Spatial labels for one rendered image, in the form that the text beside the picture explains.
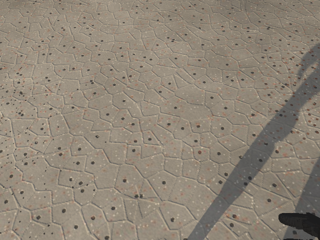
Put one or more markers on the robot right hand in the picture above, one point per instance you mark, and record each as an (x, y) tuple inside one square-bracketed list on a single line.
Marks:
[(308, 222)]

